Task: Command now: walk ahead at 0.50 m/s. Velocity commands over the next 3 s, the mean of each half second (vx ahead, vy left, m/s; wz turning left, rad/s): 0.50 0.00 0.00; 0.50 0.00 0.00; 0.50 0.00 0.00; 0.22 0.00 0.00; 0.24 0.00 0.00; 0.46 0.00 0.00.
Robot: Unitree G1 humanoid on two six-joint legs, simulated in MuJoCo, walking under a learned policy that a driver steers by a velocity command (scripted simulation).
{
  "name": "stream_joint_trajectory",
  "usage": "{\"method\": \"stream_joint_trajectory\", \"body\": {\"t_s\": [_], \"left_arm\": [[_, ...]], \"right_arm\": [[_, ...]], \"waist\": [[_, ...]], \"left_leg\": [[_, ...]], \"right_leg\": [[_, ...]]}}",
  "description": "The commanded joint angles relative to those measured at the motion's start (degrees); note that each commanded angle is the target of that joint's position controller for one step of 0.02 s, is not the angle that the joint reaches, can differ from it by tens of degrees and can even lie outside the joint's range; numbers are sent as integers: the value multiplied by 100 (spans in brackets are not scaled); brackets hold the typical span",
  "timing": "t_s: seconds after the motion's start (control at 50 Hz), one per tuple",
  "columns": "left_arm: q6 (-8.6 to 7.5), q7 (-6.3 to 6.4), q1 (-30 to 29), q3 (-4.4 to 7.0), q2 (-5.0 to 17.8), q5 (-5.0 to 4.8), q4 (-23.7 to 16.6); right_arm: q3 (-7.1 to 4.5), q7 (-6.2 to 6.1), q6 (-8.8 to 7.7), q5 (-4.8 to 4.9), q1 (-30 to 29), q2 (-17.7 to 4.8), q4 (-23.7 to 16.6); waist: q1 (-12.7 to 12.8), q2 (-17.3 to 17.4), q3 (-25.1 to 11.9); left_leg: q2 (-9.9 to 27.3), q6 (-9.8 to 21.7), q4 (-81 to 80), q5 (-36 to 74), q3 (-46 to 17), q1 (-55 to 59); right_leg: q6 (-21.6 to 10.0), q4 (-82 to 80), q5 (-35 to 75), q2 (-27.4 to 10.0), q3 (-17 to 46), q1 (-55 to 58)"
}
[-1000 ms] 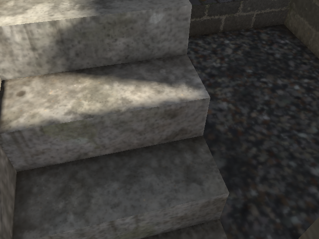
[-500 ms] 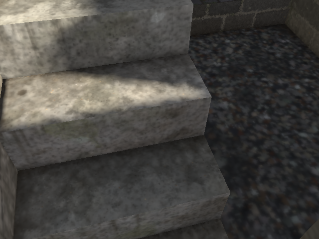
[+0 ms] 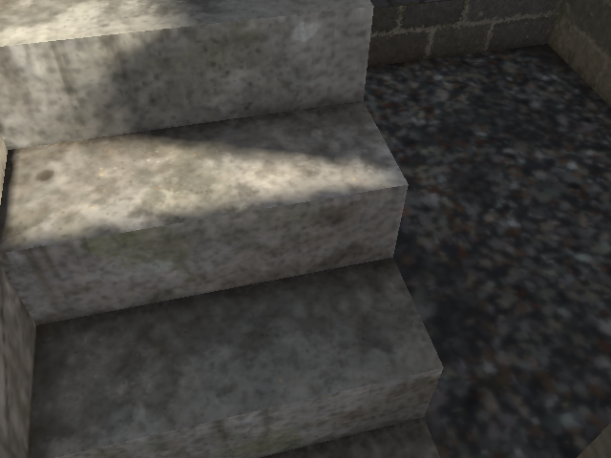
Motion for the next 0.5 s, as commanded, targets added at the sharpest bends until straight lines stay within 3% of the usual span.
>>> {"method": "stream_joint_trajectory", "body": {"t_s": [0.02, 0.34, 0.5], "left_arm": [[-69, 0, -145, 85, 414, 1, -347], [-72, 8, -160, 120, 407, 3, -397], [-64, 0, -143, 123, 363, 2, -416]], "right_arm": [[-84, -3, -93, 9, -85, -380, -368], [-138, -9, -85, -4, -49, -415, -430], [-130, -5, -93, 6, -62, -325, -470]], "waist": [[7, 139, -240], [-3, 121, -265], [15, 139, -250]], "left_leg": [[822, 3, -64, 1109, -621, 367], [800, -5, -17, 1213, -604, 394], [809, 0, -34, 1154, -617, 366]], "right_leg": [[-138, -152, 811, -518, 333, -234], [-101, -94, 856, -502, 302, -249], [-120, -130, 813, -510, 321, -241]]}}
Next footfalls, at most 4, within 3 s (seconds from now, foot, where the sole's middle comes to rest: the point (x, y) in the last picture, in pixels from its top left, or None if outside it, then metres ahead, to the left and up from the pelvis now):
none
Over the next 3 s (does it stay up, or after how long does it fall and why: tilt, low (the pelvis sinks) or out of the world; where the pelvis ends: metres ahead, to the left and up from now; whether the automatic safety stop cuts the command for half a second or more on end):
stays up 0.00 -0.02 0.00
